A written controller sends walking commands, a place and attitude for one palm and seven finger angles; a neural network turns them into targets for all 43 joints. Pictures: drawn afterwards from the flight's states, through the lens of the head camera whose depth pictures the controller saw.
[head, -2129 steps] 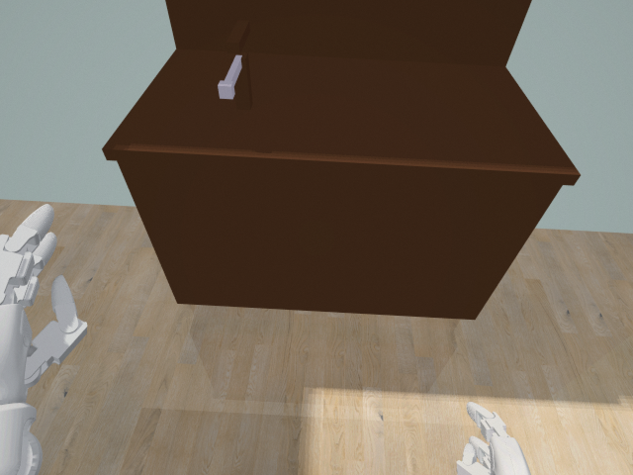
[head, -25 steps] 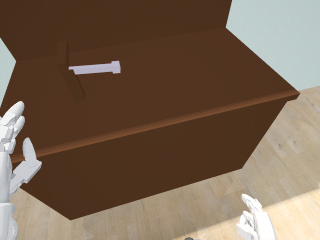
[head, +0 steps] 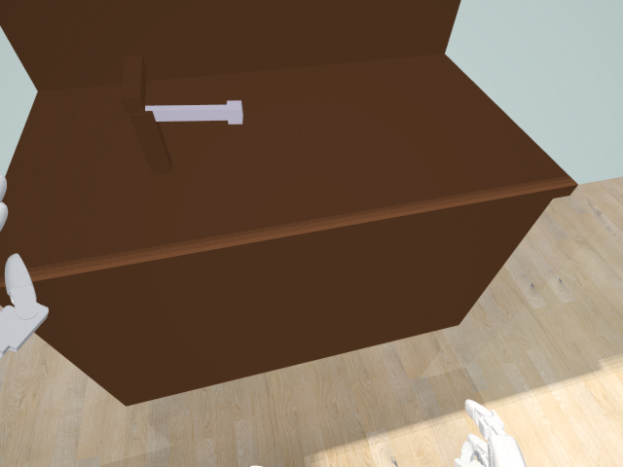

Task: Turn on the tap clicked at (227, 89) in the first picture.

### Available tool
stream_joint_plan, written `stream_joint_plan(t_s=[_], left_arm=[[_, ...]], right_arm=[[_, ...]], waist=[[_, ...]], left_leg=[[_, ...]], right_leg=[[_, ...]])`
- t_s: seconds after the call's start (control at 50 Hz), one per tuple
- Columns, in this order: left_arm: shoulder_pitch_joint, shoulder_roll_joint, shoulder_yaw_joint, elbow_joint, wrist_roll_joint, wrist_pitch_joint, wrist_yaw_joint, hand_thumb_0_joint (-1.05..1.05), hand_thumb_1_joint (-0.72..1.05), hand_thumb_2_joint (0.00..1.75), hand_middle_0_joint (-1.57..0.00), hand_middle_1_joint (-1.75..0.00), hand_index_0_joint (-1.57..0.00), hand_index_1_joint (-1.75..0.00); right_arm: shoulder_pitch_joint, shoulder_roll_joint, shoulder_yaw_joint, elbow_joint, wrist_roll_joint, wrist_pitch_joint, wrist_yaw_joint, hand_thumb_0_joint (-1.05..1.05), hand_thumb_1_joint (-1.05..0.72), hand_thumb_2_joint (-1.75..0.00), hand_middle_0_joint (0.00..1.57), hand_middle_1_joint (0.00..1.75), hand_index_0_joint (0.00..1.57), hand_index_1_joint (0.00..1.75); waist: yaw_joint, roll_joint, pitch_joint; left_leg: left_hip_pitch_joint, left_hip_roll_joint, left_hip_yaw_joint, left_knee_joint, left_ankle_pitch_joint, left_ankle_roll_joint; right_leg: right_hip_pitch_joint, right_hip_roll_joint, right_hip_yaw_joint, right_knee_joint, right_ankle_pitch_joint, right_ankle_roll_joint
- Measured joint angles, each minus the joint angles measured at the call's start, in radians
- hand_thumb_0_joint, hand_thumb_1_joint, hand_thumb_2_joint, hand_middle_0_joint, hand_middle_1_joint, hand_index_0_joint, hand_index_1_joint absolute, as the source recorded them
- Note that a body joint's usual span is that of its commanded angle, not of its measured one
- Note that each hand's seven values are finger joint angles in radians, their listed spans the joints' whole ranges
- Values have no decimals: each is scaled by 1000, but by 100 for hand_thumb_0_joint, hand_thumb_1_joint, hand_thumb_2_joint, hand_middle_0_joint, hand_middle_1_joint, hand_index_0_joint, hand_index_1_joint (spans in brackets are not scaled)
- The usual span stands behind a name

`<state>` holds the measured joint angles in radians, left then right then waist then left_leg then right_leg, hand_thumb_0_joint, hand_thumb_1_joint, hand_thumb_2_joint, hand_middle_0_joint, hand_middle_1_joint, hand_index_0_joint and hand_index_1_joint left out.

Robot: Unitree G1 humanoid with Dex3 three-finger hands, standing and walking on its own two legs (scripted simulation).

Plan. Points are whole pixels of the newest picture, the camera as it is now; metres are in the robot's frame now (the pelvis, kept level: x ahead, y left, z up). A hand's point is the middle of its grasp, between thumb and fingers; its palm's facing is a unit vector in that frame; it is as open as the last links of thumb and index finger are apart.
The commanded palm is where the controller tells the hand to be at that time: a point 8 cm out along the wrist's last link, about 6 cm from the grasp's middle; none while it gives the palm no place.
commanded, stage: step back with the hand held close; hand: left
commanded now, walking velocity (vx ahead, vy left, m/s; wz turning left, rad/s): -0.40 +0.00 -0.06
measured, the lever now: (234, 112) +0.63 +0.18 +0.11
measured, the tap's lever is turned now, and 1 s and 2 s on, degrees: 80 80 80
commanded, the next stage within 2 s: stop stepping back and stand still in 0.40 s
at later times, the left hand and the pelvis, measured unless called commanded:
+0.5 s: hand (57, 436) +0.12 +0.20 +0.16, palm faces +0.28 -0.83 -0.48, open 7.4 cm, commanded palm +0.06 +0.24 +0.19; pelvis -0.11 -0.03 +0.01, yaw -3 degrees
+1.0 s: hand out of the picture -0.02 +0.17 +0.17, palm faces +0.37 -0.83 -0.41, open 7.4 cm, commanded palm -0.08 +0.22 +0.19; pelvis -0.24 -0.06 +0.01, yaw +0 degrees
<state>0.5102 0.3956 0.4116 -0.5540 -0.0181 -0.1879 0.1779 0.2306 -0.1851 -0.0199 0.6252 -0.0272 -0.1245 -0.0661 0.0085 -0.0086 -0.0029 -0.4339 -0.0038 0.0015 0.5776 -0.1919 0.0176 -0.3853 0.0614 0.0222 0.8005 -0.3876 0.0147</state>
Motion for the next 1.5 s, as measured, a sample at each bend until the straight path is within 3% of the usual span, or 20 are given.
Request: stream_joint_plan(t_s=[0.08,0.12,0.16,0.24,0.32,0.36,0.46,0.56,0.64,0.74,0.82,0.94,0.98,1.06,1.12,1.18,1.24,1.3,1.42,1.5], left_arm=[[-43,-55,-20,32,-17,21,13,1,89,90,-21,-30,-21,-30],[-103,-93,-67,70,-15,40,3,1,89,90,-21,-30,-21,-30],[-140,-94,-112,81,-10,58,-13,1,89,90,-21,-30,-21,-30],[-73,-25,-109,30,-2,54,-58,1,89,89,-21,-30,-21,-30],[36,28,-56,-29,-14,39,-62,1,89,89,-22,-30,-22,-30],[41,40,-47,-43,-21,30,-55,1,88,89,-22,-30,-22,-30],[6,56,-37,-14,-36,31,-37,1,89,89,-22,-30,-22,-30],[20,9,-61,5,-32,85,-26,1,89,89,-22,-30,-22,-30],[30,-8,-77,12,-28,102,-14,1,89,89,-21,-30,-21,-30],[-23,-49,-103,71,-13,95,-12,1,89,89,-22,-30,-21,-30],[-45,-63,-110,102,-9,75,-19,1,89,89,-22,-30,-22,-30],[-28,-47,-105,131,-16,60,-15,1,89,89,-22,-30,-22,-30],[-24,-39,-95,123,-19,55,-11,1,89,89,-22,-30,-22,-30],[2,-18,-56,131,-10,54,-5,1,89,89,-22,-30,-22,-30],[-1,-31,-48,155,-8,52,-1,1,89,89,-22,-30,-22,-30],[-48,-43,-51,171,-5,53,1,1,89,90,-21,-30,-21,-30],[-128,-77,-86,181,-6,56,-18,1,89,90,-21,-30,-21,-30],[-129,-102,-110,166,-10,47,-38,1,89,90,-21,-30,-21,-30],[-6,-47,-90,68,-23,30,-38,1,89,89,-22,-30,-22,-30],[-14,-36,-78,53,-27,28,-23,1,88,89,-22,-30,-22,-30]], right_arm=[[-61,10,22,31,-11,-22,14,2,-91,-89,20,30,20,30],[-118,-4,26,37,-8,-16,18,1,-91,-89,20,30,20,30],[-153,-6,26,33,6,6,17,1,-91,-89,20,30,20,30],[-155,11,27,-13,25,40,13,2,-91,-89,20,30,20,30],[-139,-14,27,-62,25,57,-2,1,-91,-89,20,30,20,30],[-130,-40,14,-69,28,63,-10,1,-91,-89,20,30,20,30],[-117,-49,-20,-42,39,80,-13,1,-91,-90,20,30,20,29],[-80,-23,-4,-32,19,49,5,1,-91,-90,20,30,20,29],[-43,5,29,-32,18,30,7,1,-91,-89,20,30,20,29],[-32,-4,38,5,16,40,6,1,-90,-89,20,30,20,30],[-6,-23,22,24,21,58,6,2,-90,-89,20,30,20,30],[42,-76,-13,4,27,57,-12,2,-91,-89,20,30,20,30],[46,-89,-23,-6,24,44,-16,2,-91,-90,20,30,20,29],[75,-66,-23,8,21,10,-11,2,-91,-90,20,30,20,29],[103,-47,-5,33,24,-11,-9,2,-91,-90,20,30,20,29],[96,-33,19,47,21,-19,-9,2,-91,-90,20,30,20,29],[35,-28,20,79,25,-4,4,2,-91,-90,20,30,20,29],[-12,-26,18,71,27,8,20,2,-91,-89,20,30,20,29],[-24,-21,18,-14,25,6,13,2,-91,-89,20,30,20,30],[-18,-50,2,-33,27,1,-1,1,-91,-89,20,30,20,29]], waist=[[44,-3,-8],[48,47,29],[37,61,57],[1,-14,38],[-26,-33,10],[-33,-14,9],[-22,-37,29],[-10,-22,42],[-5,-15,32],[-5,25,16],[-17,0,-22],[-60,9,-63],[-71,18,-43],[-59,5,-31],[-45,24,-47],[-20,46,-28],[-8,64,26],[-8,56,57],[-33,16,52],[-17,36,51]], left_leg=[[-19,26,46,-54,47,-19],[-31,64,36,-68,76,-32],[-47,67,24,0,22,-39],[-61,-8,30,191,-173,-45],[29,-27,65,94,-146,-58],[92,-16,66,3,-28,-55],[164,-37,70,-136,-76,27],[185,-24,70,-169,-12,16],[170,-8,66,-145,8,-3],[80,12,25,72,-170,-23],[59,-9,45,243,-195,-23],[236,6,93,-9,-290,14],[265,8,75,-91,-214,22],[280,3,87,-77,-116,1],[290,10,78,-79,-128,-11],[254,29,71,10,-172,-18],[136,28,34,278,-248,-8],[64,19,37,392,-215,-19],[150,25,82,60,-157,-15],[204,35,64,-69,-30,-8]], right_leg=[[149,-14,13,-213,-20,-11],[165,23,3,-295,9,-63],[163,35,-5,-325,84,-81],[126,1,14,-367,123,-81],[90,2,19,-397,169,-86],[76,16,-1,-391,174,-85],[10,-4,-6,-254,88,-29],[-4,-34,-2,-134,21,-8],[66,-68,-16,-211,52,2],[93,-42,-47,-311,197,-58],[79,-65,-44,-353,240,-66],[25,-80,-78,-324,210,-60],[-13,-77,-83,-238,121,-48],[-72,-78,-73,48,-4,-16],[-14,-87,-99,-8,-16,-9],[74,-75,-115,-187,73,-29],[70,-62,-140,-178,139,-93],[95,-57,-133,-236,167,-100],[122,-53,-118,-320,210,-95],[124,-37,-130,-299,190,-76]])
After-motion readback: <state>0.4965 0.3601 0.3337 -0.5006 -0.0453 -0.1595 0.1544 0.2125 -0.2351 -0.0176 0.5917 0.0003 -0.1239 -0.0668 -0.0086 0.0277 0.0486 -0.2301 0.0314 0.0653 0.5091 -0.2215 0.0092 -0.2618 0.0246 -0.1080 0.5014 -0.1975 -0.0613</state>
